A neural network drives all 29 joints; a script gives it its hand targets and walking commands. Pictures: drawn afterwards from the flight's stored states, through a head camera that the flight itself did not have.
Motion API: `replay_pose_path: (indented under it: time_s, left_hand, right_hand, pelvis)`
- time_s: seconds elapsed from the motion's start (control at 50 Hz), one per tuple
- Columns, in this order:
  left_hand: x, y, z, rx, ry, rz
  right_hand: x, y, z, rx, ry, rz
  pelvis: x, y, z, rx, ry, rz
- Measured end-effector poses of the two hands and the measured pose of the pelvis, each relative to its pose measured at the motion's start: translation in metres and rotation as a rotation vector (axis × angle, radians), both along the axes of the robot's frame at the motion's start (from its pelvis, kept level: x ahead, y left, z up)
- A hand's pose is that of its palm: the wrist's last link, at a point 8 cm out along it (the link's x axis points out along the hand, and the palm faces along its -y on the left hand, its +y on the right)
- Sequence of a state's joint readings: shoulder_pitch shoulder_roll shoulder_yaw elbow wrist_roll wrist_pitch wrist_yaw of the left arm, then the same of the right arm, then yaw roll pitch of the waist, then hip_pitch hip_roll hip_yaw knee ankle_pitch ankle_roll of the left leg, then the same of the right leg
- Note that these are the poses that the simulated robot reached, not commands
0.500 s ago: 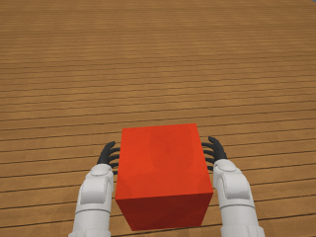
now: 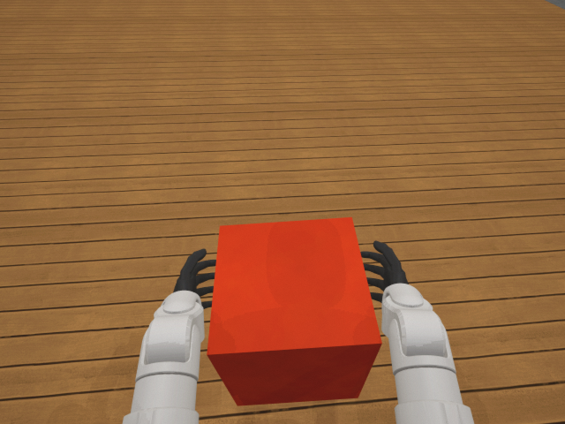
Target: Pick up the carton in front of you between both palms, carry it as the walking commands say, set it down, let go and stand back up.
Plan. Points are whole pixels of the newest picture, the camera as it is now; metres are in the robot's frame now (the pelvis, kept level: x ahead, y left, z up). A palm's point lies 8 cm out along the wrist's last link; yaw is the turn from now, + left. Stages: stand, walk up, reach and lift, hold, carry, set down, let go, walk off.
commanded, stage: carry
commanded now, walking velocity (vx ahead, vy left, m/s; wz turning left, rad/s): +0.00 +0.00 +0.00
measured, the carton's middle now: (292, 315) +0.30 +0.00 -0.05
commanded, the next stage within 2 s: none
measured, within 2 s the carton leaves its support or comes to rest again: neither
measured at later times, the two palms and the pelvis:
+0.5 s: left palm (180, 307) +0.27 +0.16 +0.04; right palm (392, 298) +0.28 -0.14 +0.05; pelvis -0.02 +0.01 +0.00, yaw +0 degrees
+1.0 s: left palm (173, 313) +0.26 +0.17 +0.03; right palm (385, 305) +0.27 -0.13 +0.04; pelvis -0.02 +0.02 +0.00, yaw +0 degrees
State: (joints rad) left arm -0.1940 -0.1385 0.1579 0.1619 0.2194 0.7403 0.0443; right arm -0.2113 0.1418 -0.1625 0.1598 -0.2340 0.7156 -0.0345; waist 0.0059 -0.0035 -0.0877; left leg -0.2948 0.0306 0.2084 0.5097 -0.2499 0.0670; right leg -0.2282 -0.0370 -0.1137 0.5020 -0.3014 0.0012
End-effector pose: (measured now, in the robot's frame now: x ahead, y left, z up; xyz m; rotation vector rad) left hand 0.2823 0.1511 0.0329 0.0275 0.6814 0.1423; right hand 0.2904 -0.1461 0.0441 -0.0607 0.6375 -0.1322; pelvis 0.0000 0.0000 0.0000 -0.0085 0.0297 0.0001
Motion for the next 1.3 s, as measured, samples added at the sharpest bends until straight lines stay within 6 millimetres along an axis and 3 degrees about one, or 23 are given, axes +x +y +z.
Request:
replay_pose_path:
  time_s: [0.58, 0.98, 1.3]
  left_hand:
    - [-0.015, 0.008, 0.005, 0.010, -0.007, -0.001]
    - [-0.019, 0.016, -0.003, 0.007, 0.019, -0.001]
    - [-0.022, 0.013, 0.006, 0.036, 0.000, -0.006]
  right_hand:
    - [-0.015, 0.008, 0.003, 0.011, -0.011, -0.007]
    - [-0.019, 0.016, -0.003, -0.004, 0.012, -0.003]
    - [-0.021, 0.014, 0.002, 0.016, -0.009, -0.004]
  pelvis:
    - [-0.018, 0.008, 0.001, -0.001, -0.001, 0.002]
    - [-0.022, 0.016, 0.000, -0.003, 0.013, 0.002]
    - [-0.024, 0.014, 0.000, 0.003, 0.000, 0.002]
